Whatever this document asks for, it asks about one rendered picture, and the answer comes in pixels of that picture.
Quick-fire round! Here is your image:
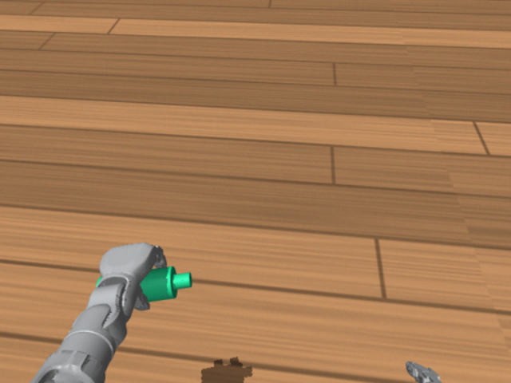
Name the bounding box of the right robot hand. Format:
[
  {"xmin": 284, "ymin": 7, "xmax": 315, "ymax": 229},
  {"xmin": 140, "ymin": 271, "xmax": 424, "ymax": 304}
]
[{"xmin": 406, "ymin": 361, "xmax": 441, "ymax": 383}]

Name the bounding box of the left robot hand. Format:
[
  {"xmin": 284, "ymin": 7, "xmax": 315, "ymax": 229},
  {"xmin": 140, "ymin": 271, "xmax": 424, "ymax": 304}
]
[{"xmin": 99, "ymin": 243, "xmax": 167, "ymax": 310}]

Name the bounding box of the bottle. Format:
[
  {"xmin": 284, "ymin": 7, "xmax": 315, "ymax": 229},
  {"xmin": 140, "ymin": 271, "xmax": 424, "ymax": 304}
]
[{"xmin": 96, "ymin": 267, "xmax": 192, "ymax": 302}]

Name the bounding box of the left robot arm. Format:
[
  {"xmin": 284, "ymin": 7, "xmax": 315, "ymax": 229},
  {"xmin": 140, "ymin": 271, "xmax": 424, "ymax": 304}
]
[{"xmin": 30, "ymin": 272, "xmax": 140, "ymax": 383}]

